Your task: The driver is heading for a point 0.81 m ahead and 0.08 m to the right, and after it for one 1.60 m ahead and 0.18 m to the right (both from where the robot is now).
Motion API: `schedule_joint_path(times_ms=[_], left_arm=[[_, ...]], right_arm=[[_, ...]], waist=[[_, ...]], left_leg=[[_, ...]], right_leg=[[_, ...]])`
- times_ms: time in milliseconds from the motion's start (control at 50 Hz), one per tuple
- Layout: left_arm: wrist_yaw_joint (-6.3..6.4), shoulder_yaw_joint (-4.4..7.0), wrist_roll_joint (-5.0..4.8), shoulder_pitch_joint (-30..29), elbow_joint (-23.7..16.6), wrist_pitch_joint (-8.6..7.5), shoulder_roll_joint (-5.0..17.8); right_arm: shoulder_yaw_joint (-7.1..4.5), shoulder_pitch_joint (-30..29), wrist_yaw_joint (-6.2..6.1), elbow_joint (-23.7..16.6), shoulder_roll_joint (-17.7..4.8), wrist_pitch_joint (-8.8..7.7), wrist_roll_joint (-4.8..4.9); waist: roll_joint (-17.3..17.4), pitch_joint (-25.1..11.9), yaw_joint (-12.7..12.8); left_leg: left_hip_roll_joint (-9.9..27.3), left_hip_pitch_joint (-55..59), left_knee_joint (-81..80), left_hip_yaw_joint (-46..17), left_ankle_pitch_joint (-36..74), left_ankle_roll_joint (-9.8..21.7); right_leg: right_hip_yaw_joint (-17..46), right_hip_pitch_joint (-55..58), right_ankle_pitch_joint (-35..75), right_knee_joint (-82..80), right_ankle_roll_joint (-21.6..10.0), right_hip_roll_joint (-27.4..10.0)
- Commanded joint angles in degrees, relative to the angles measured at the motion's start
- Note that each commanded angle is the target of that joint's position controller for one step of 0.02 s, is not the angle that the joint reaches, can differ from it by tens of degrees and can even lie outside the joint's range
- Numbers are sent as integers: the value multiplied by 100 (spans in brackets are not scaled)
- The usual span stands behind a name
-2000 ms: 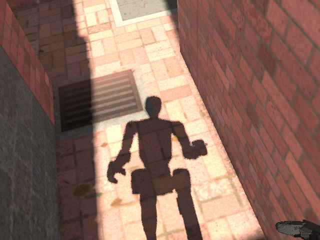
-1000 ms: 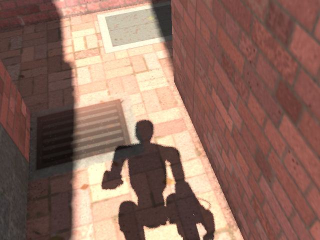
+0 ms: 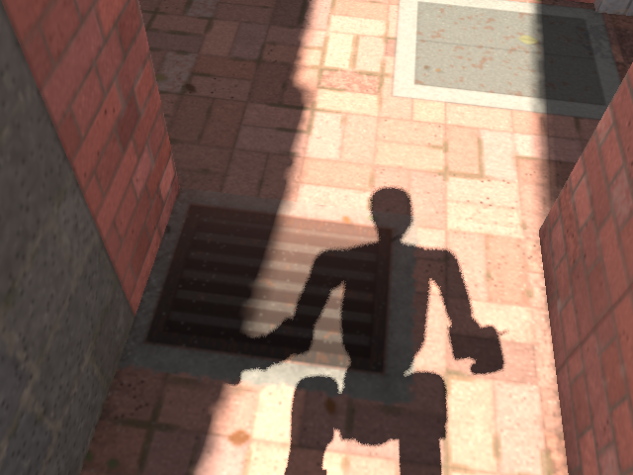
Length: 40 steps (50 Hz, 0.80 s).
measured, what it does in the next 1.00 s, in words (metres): walks ahead: right foot, then left foot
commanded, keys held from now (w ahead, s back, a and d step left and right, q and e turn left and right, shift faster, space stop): q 0.04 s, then no key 0.52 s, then w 0.16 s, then w+e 0.28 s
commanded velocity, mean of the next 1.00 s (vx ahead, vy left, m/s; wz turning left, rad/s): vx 0.24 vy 0.00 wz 0.09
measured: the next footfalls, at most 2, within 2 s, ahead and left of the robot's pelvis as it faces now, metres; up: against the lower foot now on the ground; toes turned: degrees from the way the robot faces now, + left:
right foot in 0.40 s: +0.29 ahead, -0.04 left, +0.00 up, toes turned +14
left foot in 0.72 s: +0.24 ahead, +0.17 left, +0.00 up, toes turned +7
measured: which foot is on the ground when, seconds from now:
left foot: down 0.00-0.42, up 0.44-0.70, down 0.72-1.00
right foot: up 0.00-0.38, down 0.40-0.74, up 0.76-1.00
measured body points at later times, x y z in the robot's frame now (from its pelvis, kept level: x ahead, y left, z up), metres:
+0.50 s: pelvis +0.19 +0.03 +0.00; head +0.23 +0.05 +0.45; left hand +0.34 +0.29 -0.11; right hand +0.27 -0.24 -0.12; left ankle +0.05 +0.12 -0.66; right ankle +0.26 -0.04 -0.73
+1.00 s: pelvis +0.31 +0.05 +0.02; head +0.33 +0.10 +0.46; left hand +0.43 +0.33 -0.12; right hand +0.32 -0.24 -0.08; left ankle +0.20 +0.17 -0.73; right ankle +0.39 -0.13 -0.64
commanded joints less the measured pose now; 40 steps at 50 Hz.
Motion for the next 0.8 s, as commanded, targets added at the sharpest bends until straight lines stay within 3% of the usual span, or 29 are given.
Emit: schedule_joint_path(times_ms=[20,40,60,80,100,120,140,160,220,240,280,300,360,400,420,440,460,480,500,520,540,580,640,680,720,740,760,780,800], left_arm=[[-88,146,61,692,-16,-17,427],[-113,163,45,253,-165,-31,292],[-115,157,55,-70,-261,-42,288],[-153,177,74,-284,-305,-84,361],[-173,144,107,-462,-325,-112,289],[-201,112,138,-746,-381,-125,252],[-249,75,157,-886,-362,-127,162],[-329,25,237,-1141,-453,-119,37],[-464,-53,174,-1413,-428,-71,-129],[-512,-49,143,-1575,-466,17,-179],[-515,-42,111,-1651,-473,83,-101],[-528,-30,108,-1841,-530,71,-75],[-540,-1,144,-1436,-326,-3,57],[-494,22,150,-499,35,-62,116],[-410,70,164,260,238,-35,452],[-353,-55,137,434,377,34,184],[-324,-133,60,225,252,55,-238],[-302,-157,-23,-248,174,38,-217],[-263,-169,-64,-616,169,89,-172],[-235,-191,-42,-834,124,168,-195],[-213,-155,1,-949,157,268,-39],[-193,-61,18,-904,271,374,159],[-145,147,-137,-524,394,386,590],[-141,159,-183,-638,341,367,557],[-206,78,-219,-447,340,311,329],[-229,-12,-199,-569,282,276,94],[-251,-99,-229,-779,63,215,-231],[-289,-49,-331,-861,-89,59,-4],[-340,65,-440,-742,-35,-58,346]], right_arm=[[-170,613,-9,-135,-581,-320,-68],[-181,706,-29,-29,-689,-429,-30],[-174,635,-69,12,-760,-514,-46],[-132,677,-144,120,-695,-519,-73],[-124,740,-185,185,-716,-485,-84],[-153,882,-239,284,-883,-461,-135],[-149,989,-273,380,-890,-437,-120],[-122,1171,-316,481,-890,-379,-115],[-48,1383,-414,692,-758,-263,-102],[-1,1497,-495,753,-638,-220,-114],[-11,1460,-562,807,-714,-186,-125],[-20,1411,-565,861,-714,-184,-84],[-20,1226,-606,872,-696,-131,-81],[-29,729,-559,735,-838,-152,-104],[56,778,-488,678,-690,-215,-254],[191,1844,-393,943,-149,-235,-285],[106,2169,-367,1141,-700,-221,-220],[52,1555,-390,1038,-864,-165,-180],[31,1060,-473,898,-896,-83,-120],[41,750,-537,829,-871,10,-143],[95,711,-554,800,-688,96,-123],[235,743,-542,856,-327,142,-71],[280,400,-460,781,-456,75,-107],[293,434,-399,841,-515,-11,-128],[309,475,-315,929,-437,-124,-242],[267,628,-355,953,-633,-168,-269],[106,1171,-384,1079,-1244,-208,-399],[-12,1254,-381,1153,-1468,-287,-366],[39,978,-411,1106,-1239,-399,-303]], waist=[[308,-1387,38],[245,-1060,-10],[283,-718,13],[378,-544,6],[422,-400,46],[289,-361,-59],[325,-414,-98],[297,-406,-117],[745,-324,-183],[809,-298,-184],[929,-240,-151],[886,-260,-125],[880,-584,67],[615,-1118,581],[-78,-1862,750],[-1180,-2636,394],[-204,-2629,309],[-13,-1751,276],[-6,-1177,249],[112,-822,183],[16,-608,5],[-359,-491,-90],[-646,-521,51],[-679,-400,-102],[-547,-341,-198],[-425,-321,-318],[926,-298,-468],[1578,-51,-429],[1122,167,-215]], left_leg=[[1484,1693,-1569,-2149,430,1160],[1551,1743,-1858,-2583,-387,1169],[1725,1746,-2015,-2743,-225,1187],[1764,1909,-2011,-2604,406,1144],[1668,1985,-1869,-2221,1567,1026],[1608,1940,-1810,-1871,2561,883],[1472,1882,-1707,-1529,3314,700],[1327,1715,-1625,-1338,3663,514],[1012,1169,-1478,-958,3810,130],[1003,1098,-1458,-1036,3826,76],[1123,1373,-1334,-1190,3950,107],[1225,1632,-1206,-1280,4263,162],[1306,2308,-585,-1481,5392,168],[1012,1916,306,-1418,5841,-34],[744,702,1618,-1234,3359,-256],[66,-744,3307,-1143,-2705,-670],[321,-479,3857,-1103,-2835,-658],[516,-650,4153,-767,-2494,-787],[635,-799,3929,-480,-2236,-865],[705,-732,3523,-338,-2015,-911],[724,-288,2925,-166,-1838,-945],[601,397,1679,211,-1752,-997],[497,598,1025,459,-1327,-837],[460,1049,341,612,-788,-592],[357,1586,-372,805,-729,-434],[767,2134,-749,342,-961,-235],[1930,2113,-1662,-1558,-2447,301],[3050,2050,-2429,-3322,-2570,952],[3189,2203,-2390,-3242,-1906,1040]], right_leg=[[484,-789,1059,-672,-224,-117],[599,-1054,1439,-1033,-216,-57],[653,-1342,1545,-1409,-199,49],[676,-1533,1710,-1760,-177,77],[555,-1590,1862,-2162,-158,209],[445,-1467,2135,-2527,-58,302],[334,-1163,2388,-2923,-20,397],[234,-865,2786,-3279,-20,532],[-26,134,3414,-4018,-59,879],[-24,338,3355,-4045,-32,985],[64,293,2960,-4238,-35,991],[111,183,2673,-4331,-64,969],[193,547,2084,-4864,-265,1035],[445,2234,3497,-5735,-634,876],[1181,4144,6195,-5012,-1167,9],[2567,5796,9003,-4522,-2419,-1544],[2710,4864,8567,-4654,-2591,-1906],[2329,3988,7881,-4931,-2437,-1527],[1925,3259,6825,-5212,-2130,-1051],[1724,2675,5935,-5401,-1947,-779],[1483,1992,5213,-5575,-1788,-495],[1120,1349,4058,-5777,-1603,-17],[1558,1236,600,-6284,-1632,-49],[1638,891,-501,-6308,-1488,-39],[1404,758,-782,-5888,-1254,247],[1365,258,-700,-5418,-1022,421],[593,-235,-488,-4003,-674,1007],[635,-806,-459,-2634,-579,1058],[1156,-1294,-179,-1932,-652,887]])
